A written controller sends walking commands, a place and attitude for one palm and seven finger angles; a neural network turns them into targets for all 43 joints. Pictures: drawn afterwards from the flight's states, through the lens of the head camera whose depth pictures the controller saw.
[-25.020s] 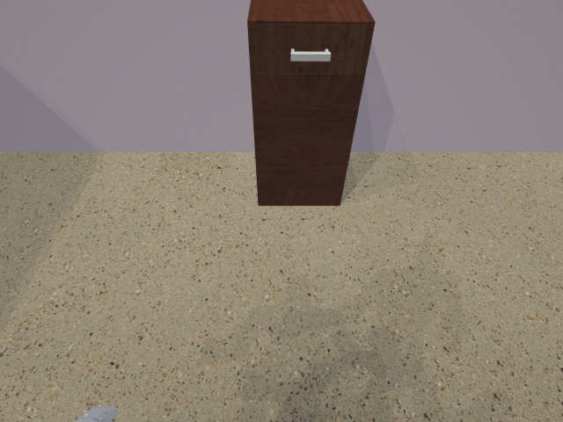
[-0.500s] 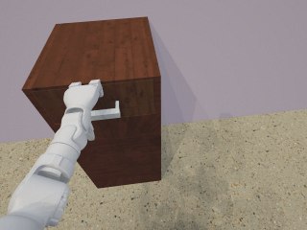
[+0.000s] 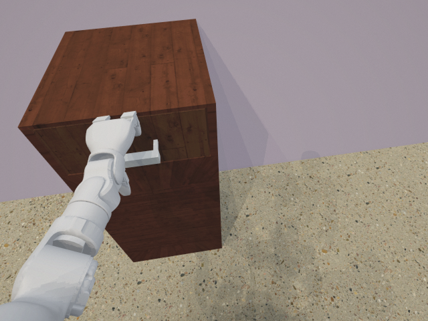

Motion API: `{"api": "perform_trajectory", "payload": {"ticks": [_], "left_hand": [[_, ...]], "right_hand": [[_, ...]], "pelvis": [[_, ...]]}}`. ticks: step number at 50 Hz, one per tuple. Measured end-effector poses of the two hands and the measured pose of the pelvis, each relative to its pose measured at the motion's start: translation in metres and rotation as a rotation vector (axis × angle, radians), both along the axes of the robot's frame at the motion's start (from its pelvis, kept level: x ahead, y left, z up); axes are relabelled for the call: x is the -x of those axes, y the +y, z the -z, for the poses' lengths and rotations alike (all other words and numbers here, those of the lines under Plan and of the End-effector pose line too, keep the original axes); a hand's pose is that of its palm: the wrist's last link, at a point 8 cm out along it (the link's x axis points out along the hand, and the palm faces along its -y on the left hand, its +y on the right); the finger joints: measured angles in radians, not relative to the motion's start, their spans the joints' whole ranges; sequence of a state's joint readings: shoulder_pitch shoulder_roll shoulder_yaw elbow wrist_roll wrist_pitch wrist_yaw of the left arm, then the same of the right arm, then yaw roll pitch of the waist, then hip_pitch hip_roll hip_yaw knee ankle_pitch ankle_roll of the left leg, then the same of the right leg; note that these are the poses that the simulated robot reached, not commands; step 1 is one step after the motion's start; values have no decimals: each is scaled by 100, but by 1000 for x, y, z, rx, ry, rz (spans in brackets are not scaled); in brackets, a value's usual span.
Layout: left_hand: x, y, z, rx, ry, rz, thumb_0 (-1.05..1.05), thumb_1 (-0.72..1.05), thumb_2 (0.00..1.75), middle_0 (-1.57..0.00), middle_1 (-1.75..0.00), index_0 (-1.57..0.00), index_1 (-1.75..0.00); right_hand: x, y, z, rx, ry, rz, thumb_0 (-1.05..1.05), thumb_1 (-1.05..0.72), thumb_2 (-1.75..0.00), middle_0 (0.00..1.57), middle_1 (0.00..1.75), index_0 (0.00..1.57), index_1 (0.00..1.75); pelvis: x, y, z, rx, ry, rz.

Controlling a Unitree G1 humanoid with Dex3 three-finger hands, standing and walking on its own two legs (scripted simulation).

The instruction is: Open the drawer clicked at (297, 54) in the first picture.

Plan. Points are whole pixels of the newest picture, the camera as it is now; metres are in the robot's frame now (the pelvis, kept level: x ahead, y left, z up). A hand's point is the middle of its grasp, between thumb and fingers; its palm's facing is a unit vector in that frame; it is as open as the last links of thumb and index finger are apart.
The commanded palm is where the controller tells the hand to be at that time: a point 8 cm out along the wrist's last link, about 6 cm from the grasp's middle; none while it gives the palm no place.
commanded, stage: re-aim the fingers above the handle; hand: left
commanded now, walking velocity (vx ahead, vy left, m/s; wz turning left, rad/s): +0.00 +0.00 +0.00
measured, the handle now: (130, 153) +0.48 +0.20 +0.02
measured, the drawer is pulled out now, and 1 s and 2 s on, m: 0.00 0.00 0.00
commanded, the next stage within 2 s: lower the fingers behind the handle in 0.26 s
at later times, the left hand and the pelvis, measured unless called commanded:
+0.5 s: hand (115, 158) +0.43 +0.21 +0.07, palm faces -0.04 -0.06 -1.00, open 13.8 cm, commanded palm +0.41 +0.22 +0.13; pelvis +0.00 +0.00 +0.00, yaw +1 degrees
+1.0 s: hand (123, 164) +0.44 +0.20 +0.04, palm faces +0.00 -0.07 -1.00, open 13.8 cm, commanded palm +0.41 +0.21 +0.09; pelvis +0.00 +0.01 -0.01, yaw +0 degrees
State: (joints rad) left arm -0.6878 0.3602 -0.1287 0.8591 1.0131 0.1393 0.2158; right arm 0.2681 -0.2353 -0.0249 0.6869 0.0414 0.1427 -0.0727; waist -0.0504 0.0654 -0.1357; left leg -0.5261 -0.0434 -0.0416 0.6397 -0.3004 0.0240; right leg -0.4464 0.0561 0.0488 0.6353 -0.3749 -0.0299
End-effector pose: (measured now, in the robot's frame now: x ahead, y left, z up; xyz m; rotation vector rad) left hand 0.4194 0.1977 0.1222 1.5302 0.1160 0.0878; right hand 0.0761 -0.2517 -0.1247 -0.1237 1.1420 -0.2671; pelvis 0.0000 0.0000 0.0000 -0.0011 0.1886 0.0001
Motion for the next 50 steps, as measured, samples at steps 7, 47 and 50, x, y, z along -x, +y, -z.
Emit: {"api": "perform_trajectory", "payload": {"ticks": [7, 47, 50], "left_hand": [[1, 6, -7, 10, 2, -1, 0, -49, 31, -38, -121, -37, -122], [8, 11, 31, 27, 16, 56, -1, -49, 31, -32, -120, -32, -120], [4, 7, 32, 30, -16, 58, 0, -49, 31, -35, -122, -32, -120]], "right_hand": [[6, -10, -5, 24, -16, 17, 1, -90, -90, 20, 30, 20, 30], [-6, 3, 1, 27, 17, -31, 1, -90, -90, 20, 30, 20, 30], [-1, 3, 3, 26, 24, -23, 1, -90, -90, 20, 30, 20, 30]], "pelvis": [[2, -4, -1, -2, -7, 6], [-3, 9, 7, 13, 34, -15], [-2, 10, 9, 13, 46, -7]]}}
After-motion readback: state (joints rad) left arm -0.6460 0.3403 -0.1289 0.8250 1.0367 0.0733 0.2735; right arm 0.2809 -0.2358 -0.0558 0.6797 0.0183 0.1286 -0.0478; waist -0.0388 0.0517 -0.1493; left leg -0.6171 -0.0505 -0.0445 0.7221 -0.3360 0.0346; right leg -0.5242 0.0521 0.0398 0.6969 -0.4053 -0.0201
